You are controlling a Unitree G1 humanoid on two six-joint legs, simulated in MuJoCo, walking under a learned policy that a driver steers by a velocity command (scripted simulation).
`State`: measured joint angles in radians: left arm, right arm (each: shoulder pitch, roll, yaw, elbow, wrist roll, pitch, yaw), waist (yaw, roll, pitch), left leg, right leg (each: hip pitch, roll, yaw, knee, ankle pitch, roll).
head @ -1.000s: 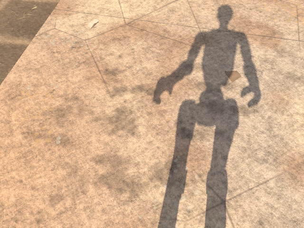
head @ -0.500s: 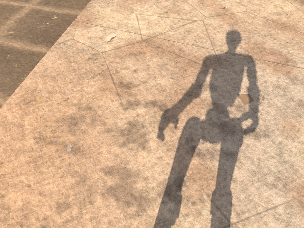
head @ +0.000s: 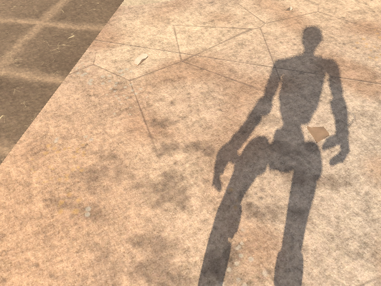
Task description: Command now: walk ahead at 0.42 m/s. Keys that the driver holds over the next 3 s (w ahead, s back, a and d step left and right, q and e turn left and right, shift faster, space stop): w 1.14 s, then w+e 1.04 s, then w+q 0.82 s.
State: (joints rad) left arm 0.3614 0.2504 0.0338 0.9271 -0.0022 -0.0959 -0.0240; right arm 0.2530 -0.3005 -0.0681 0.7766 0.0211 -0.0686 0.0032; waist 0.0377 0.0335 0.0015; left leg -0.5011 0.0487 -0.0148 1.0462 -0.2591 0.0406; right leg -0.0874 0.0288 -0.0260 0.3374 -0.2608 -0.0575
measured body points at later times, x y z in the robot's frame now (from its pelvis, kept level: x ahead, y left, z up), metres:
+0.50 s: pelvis +0.27 +0.05 -0.01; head +0.30 +0.06 +0.44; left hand +0.36 +0.33 -0.13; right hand +0.37 -0.22 -0.12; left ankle +0.31 +0.13 -0.75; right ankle +0.24 -0.10 -0.66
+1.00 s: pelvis +0.56 -0.02 -0.01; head +0.59 -0.03 +0.44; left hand +0.68 +0.25 -0.11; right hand +0.63 -0.30 -0.14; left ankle +0.50 +0.13 -0.66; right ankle +0.61 -0.10 -0.75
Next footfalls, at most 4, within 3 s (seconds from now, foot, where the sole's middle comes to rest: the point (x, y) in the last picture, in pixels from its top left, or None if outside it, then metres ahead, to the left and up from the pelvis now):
0.32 left None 0.35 0.14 -0.78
0.84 right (246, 251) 0.65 -0.11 -0.78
1.38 left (186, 183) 0.95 0.13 -0.78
1.90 right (258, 147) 1.15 -0.19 -0.78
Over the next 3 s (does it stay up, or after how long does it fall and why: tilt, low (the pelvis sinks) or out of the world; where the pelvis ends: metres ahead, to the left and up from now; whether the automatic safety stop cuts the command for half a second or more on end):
stays up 1.61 -0.32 -0.02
